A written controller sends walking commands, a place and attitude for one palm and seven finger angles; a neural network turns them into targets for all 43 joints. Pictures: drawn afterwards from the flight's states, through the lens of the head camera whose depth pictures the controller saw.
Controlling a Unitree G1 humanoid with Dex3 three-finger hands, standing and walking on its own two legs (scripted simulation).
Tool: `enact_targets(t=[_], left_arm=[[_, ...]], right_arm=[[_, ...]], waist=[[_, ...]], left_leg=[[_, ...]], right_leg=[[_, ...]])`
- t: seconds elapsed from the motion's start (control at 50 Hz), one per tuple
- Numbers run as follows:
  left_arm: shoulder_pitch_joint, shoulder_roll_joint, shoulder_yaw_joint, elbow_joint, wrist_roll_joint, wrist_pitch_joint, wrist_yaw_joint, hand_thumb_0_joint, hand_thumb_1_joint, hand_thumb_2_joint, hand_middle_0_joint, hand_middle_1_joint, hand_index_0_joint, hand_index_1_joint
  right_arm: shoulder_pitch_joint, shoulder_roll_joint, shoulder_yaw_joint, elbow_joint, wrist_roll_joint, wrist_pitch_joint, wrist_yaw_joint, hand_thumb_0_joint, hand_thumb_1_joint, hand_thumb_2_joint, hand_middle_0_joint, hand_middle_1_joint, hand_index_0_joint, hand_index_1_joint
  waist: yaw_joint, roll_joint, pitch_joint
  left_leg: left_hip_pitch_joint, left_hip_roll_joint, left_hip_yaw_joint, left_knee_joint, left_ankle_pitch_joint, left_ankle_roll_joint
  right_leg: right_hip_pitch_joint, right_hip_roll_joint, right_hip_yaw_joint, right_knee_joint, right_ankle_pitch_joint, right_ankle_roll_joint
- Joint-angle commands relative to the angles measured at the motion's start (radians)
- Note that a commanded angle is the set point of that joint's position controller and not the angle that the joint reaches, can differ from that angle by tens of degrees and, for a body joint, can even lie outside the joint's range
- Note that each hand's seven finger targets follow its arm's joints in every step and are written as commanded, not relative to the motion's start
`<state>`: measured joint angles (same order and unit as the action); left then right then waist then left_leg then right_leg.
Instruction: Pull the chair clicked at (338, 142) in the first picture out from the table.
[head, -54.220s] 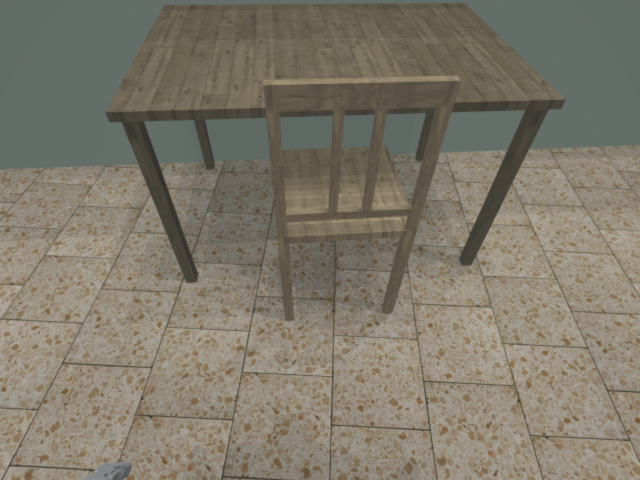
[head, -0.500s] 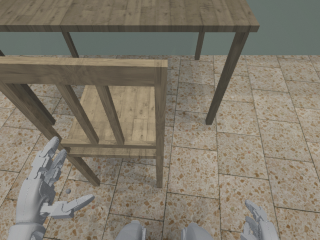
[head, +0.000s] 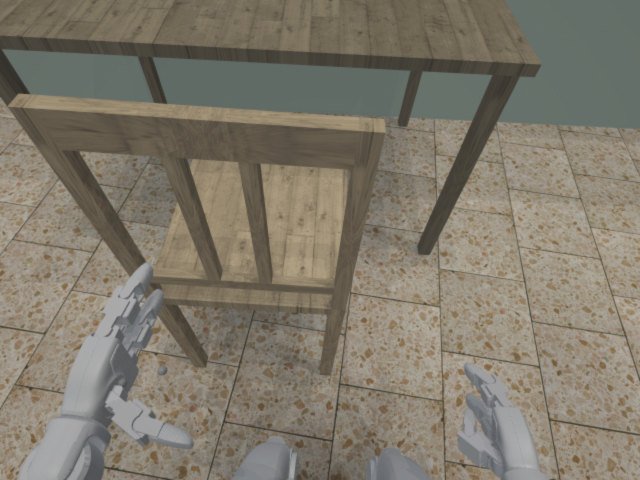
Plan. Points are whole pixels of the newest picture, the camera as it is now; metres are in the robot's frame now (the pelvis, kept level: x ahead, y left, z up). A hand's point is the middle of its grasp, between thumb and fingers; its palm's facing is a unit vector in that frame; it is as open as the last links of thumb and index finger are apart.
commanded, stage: raise the hand toward the chair's back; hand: left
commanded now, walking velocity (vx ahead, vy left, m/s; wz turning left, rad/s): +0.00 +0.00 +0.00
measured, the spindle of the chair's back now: (198, 226) +0.45 +0.22 +0.00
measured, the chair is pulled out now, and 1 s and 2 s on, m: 0.23 0.23 0.23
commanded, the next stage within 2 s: aim the fingers beside a spindle in 0.66 s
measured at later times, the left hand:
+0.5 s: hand (154, 344) +0.25 +0.20 +0.05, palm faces +0.02 -1.00 -0.06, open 16.9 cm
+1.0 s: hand (189, 342) +0.26 +0.17 +0.04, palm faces -0.03 -1.00 -0.04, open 16.9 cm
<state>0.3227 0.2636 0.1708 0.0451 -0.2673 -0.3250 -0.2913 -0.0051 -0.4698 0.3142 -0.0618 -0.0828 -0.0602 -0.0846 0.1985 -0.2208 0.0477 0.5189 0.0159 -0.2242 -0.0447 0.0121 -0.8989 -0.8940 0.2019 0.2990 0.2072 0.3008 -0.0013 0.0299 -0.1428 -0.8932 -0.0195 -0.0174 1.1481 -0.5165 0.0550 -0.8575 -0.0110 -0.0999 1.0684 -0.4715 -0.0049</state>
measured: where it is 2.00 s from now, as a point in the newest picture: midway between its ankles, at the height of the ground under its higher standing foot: outside the picture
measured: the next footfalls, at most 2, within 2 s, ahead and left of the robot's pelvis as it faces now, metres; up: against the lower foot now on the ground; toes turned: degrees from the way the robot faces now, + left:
none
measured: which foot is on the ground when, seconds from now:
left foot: down 0.00-1.00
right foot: down 0.00-1.00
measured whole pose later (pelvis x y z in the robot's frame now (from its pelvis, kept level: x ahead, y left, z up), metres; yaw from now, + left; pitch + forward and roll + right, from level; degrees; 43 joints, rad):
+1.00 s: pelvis +0.01 -0.02 +0.00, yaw +0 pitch +16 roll -3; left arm 0.25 0.26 0.19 0.11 -0.28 -0.36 -0.29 -0.01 -0.49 0.30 -0.06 -0.08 -0.06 -0.08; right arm 0.22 -0.25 0.02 0.55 0.01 -0.23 -0.04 0.01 -0.90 -0.89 0.20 0.30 0.21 0.30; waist -0.02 0.04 -0.15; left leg -0.90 0.00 -0.03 1.14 -0.53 0.03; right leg -0.87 0.00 -0.11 1.08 -0.49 -0.03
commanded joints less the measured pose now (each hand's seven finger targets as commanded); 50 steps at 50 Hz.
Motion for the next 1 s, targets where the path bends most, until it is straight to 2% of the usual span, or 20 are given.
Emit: enact_targets(t=[0.0, 0.08, 0.14, 0.18, 0.22, 0.26, 0.28, 0.3, 0.36, 0.42, 0.48, 0.54, 0.56, 0.66, 0.72, 0.76, 0.8, 0.9, 0.94, 0.98], left_arm=[[-0.099, 0.15, 0.132, -0.275, -0.028, -0.118, 0.046, 0.0, -0.5, 0.3, -0.06, -0.08, -0.06, -0.08], [-0.109, 0.129, 0.097, -0.196, -0.005, -0.11, 0.043, 0.0, -0.5, 0.3, -0.06, -0.08, -0.06, -0.08], [-0.119, 0.125, 0.08, -0.147, -0.01, -0.071, 0.004, 0.0, -0.5, 0.3, -0.06, -0.08, -0.06, -0.08], [-0.097, 0.127, 0.084, -0.14, -0.02, -0.045, -0.016, 0.0, -0.5, 0.3, -0.06, -0.08, -0.06, -0.08], [-0.097, 0.159, 0.116, -0.199, -0.029, -0.047, -0.014, 0.0, -0.5, 0.3, -0.06, -0.08, -0.06, -0.08], [-0.087, 0.181, 0.144, -0.232, -0.032, -0.062, 0.009, 0.0, -0.5, 0.3, -0.06, -0.08, -0.06, -0.08], [-0.087, 0.175, 0.149, -0.248, -0.035, -0.074, 0.021, 0.0, -0.5, 0.3, -0.06, -0.08, -0.06, -0.08], [-0.082, 0.163, 0.143, -0.236, -0.034, -0.085, 0.033, 0.0, -0.5, 0.3, -0.06, -0.08, -0.06, -0.08], [-0.094, 0.155, 0.145, -0.186, -0.026, -0.111, 0.056, 0.0, -0.5, 0.3, -0.06, -0.08, -0.06, -0.08], [-0.102, 0.122, 0.102, -0.145, -0.012, -0.112, 0.037, 0.0, -0.5, 0.3, -0.06, -0.08, -0.06, -0.08], [-0.1, 0.138, 0.101, -0.158, -0.017, -0.096, 0.007, 0.0, -0.5, 0.3, -0.06, -0.08, -0.06, -0.08], [-0.099, 0.156, 0.117, -0.196, -0.028, -0.087, -0.003, 0.0, -0.5, 0.3, -0.06, -0.08, -0.06, -0.08], [-0.102, 0.172, 0.133, -0.199, -0.03, -0.088, 0.003, 0.0, -0.5, 0.3, -0.06, -0.08, -0.06, -0.08], [-0.112, 0.163, 0.148, -0.19, -0.033, -0.111, 0.032, 0.0, -0.5, 0.3, -0.06, -0.08, -0.06, -0.08], [-0.116, 0.131, 0.119, -0.146, -0.029, -0.109, 0.024, 0.0, -0.5, 0.3, -0.06, -0.08, -0.06, -0.08], [-0.125, 0.13, 0.107, -0.119, -0.025, -0.098, 0.009, 0.0, -0.5, 0.3, -0.06, -0.08, -0.06, -0.08], [-0.158, 0.116, 0.078, -0.116, -0.022, -0.091, -0.006, 0.0, -0.5, 0.3, -0.06, -0.08, -0.06, -0.08], [-0.163, 0.158, 0.133, -0.158, -0.033, -0.112, 0.0, 0.0, -0.5, 0.3, -0.06, -0.08, -0.06, -0.08], [-0.137, 0.145, 0.123, -0.193, -0.034, -0.128, 0.016, 0.0, -0.5, 0.3, -0.06, -0.08, -0.06, -0.08], [-0.117, 0.121, 0.098, -0.185, -0.023, -0.13, 0.033, 0.0, -0.5, 0.3, -0.06, -0.08, -0.06, -0.08]], right_arm=[[-0.02, -0.155, -0.073, -0.123, 0.0, -0.054, -0.008, 0.0, -0.9, -0.9, 0.2, 0.3, 0.2, 0.3], [-0.018, -0.167, -0.073, -0.107, 0.002, -0.052, -0.001, 0.0, -0.9, -0.9, 0.2, 0.3, 0.2, 0.3], [-0.017, -0.185, -0.076, -0.116, 0.013, -0.048, -0.007, 0.0, -0.9, -0.9, 0.2, 0.3, 0.2, 0.3], [-0.016, -0.187, -0.076, -0.125, 0.016, -0.049, -0.01, 0.0, -0.9, -0.9, 0.2, 0.3, 0.2, 0.3], [-0.011, -0.187, -0.081, -0.129, 0.014, -0.056, -0.011, 0.0, -0.9, -0.9, 0.2, 0.3, 0.2, 0.3], [-0.005, -0.183, -0.083, -0.122, 0.008, -0.059, -0.007, 0.0, -0.9, -0.9, 0.2, 0.3, 0.2, 0.3], [0.0, -0.177, -0.083, -0.119, 0.004, -0.06, -0.002, 0.0, -0.9, -0.9, 0.2, 0.3, 0.2, 0.3], [0.0, -0.172, -0.084, -0.115, 0.003, -0.059, 0.0, 0.0, -0.9, -0.9, 0.2, 0.3, 0.2, 0.3], [-0.003, -0.171, -0.085, -0.097, -0.002, -0.057, 0.005, 0.0, -0.9, -0.9, 0.2, 0.3, 0.2, 0.3], [-0.006, -0.177, -0.084, -0.102, 0.003, -0.056, 0.007, 0.0, -0.9, -0.9, 0.2, 0.3, 0.2, 0.3], [-0.002, -0.183, -0.087, -0.115, 0.007, -0.054, 0.004, 0.0, -0.9, -0.9, 0.2, 0.3, 0.2, 0.3], [-0.002, -0.179, -0.086, -0.123, 0.01, -0.056, -0.002, 0.0, -0.9, -0.9, 0.2, 0.3, 0.2, 0.3], [-0.003, -0.179, -0.086, -0.117, 0.007, -0.054, -0.004, 0.0, -0.9, -0.9, 0.2, 0.3, 0.2, 0.3], [-0.009, -0.166, -0.084, -0.104, 0.004, -0.053, -0.004, 0.0, -0.9, -0.9, 0.2, 0.3, 0.2, 0.3], [-0.013, -0.165, -0.081, -0.103, 0.006, -0.05, -0.001, 0.0, -0.9, -0.9, 0.2, 0.3, 0.2, 0.3], [-0.014, -0.171, -0.08, -0.104, 0.009, -0.048, -0.005, 0.0, -0.9, -0.9, 0.2, 0.3, 0.2, 0.3], [-0.011, -0.173, -0.079, -0.109, 0.01, -0.05, -0.007, 0.0, -0.9, -0.9, 0.2, 0.3, 0.2, 0.3], [-0.009, -0.168, -0.084, -0.107, 0.006, -0.055, -0.009, 0.0, -0.9, -0.9, 0.2, 0.3, 0.2, 0.3], [-0.01, -0.162, -0.086, -0.113, 0.003, -0.057, -0.002, 0.0, -0.9, -0.9, 0.2, 0.3, 0.2, 0.3], [-0.011, -0.159, -0.086, -0.11, 0.0, -0.055, 0.004, 0.0, -0.9, -0.9, 0.2, 0.3, 0.2, 0.3]], waist=[[0.003, 0.085, -0.241], [-0.015, 0.099, -0.189], [-0.025, 0.056, -0.168], [-0.017, 0.031, -0.189], [-0.002, 0.059, -0.242], [0.007, 0.068, -0.263], [0.009, 0.08, -0.273], [0.003, 0.065, -0.247], [-0.009, 0.044, -0.188], [-0.021, 0.059, -0.171], [-0.018, 0.046, -0.227], [-0.009, 0.047, -0.248], [-0.012, 0.025, -0.256], [-0.014, 0.026, -0.222], [-0.023, 0.036, -0.195], [-0.031, 0.004, -0.188], [-0.039, 0.007, -0.199], [-0.014, 0.021, -0.273], [-0.002, 0.046, -0.3], [-0.009, 0.05, -0.297]], left_leg=[[0.24, 0.034, -0.108, -0.234, 0.276, -0.075], [0.221, 0.038, -0.118, -0.241, 0.248, -0.081], [0.197, 0.038, -0.118, -0.26, 0.166, -0.07], [0.196, 0.034, -0.116, -0.268, 0.175, -0.065], [0.238, 0.034, -0.115, -0.265, 0.249, -0.071], [0.267, 0.039, -0.115, -0.255, 0.34, -0.08], [0.278, 0.037, -0.114, -0.251, 0.366, -0.085], [0.27, 0.038, -0.107, -0.246, 0.37, -0.084], [0.208, 0.034, -0.093, -0.232, 0.311, -0.075], [0.186, 0.033, -0.086, -0.229, 0.256, -0.069], [0.192, 0.027, -0.071, -0.221, 0.262, -0.054], [0.205, 0.025, -0.066, -0.221, 0.289, -0.05], [0.197, 0.025, -0.067, -0.216, 0.294, -0.046], [0.169, 0.022, -0.054, -0.197, 0.293, -0.041], [0.147, 0.018, -0.044, -0.193, 0.242, -0.037], [0.124, 0.018, -0.041, -0.186, 0.224, -0.031], [0.124, 0.017, -0.041, -0.178, 0.217, -0.028], [0.14, 0.017, -0.038, -0.165, 0.271, -0.031], [0.167, 0.017, -0.038, -0.166, 0.32, -0.034], [0.166, 0.018, -0.036, -0.157, 0.342, -0.034]], right_leg=[[0.094, 0.02, 0.014, -0.115, 0.101, -0.035], [0.058, 0.017, 0.009, -0.112, 0.079, -0.034], [0.068, 0.018, 0.012, -0.137, 0.051, -0.031], [0.106, 0.019, 0.013, -0.149, 0.059, -0.03], [0.136, 0.017, 0.015, -0.148, 0.098, -0.032], [0.142, 0.02, 0.013, -0.14, 0.136, -0.033], [0.14, 0.02, 0.012, -0.136, 0.148, -0.032], [0.133, 0.02, 0.011, -0.137, 0.154, -0.032], [0.112, 0.021, 0.014, -0.135, 0.136, -0.034], [0.092, 0.015, 0.018, -0.134, 0.108, -0.033], [0.136, 0.013, 0.032, -0.147, 0.133, -0.032], [0.174, 0.013, 0.038, -0.154, 0.168, -0.031], [0.182, 0.016, 0.039, -0.153, 0.178, -0.03], [0.172, 0.016, 0.046, -0.149, 0.193, -0.03], [0.153, 0.011, 0.052, -0.159, 0.158, -0.027], [0.161, 0.01, 0.062, -0.163, 0.148, -0.027], [0.154, 0.007, 0.066, -0.162, 0.148, -0.024], [0.192, 0.006, 0.073, -0.142, 0.203, -0.026], [0.202, 0.006, 0.066, -0.127, 0.243, -0.029], [0.188, 0.006, 0.063, -0.117, 0.268, -0.027]])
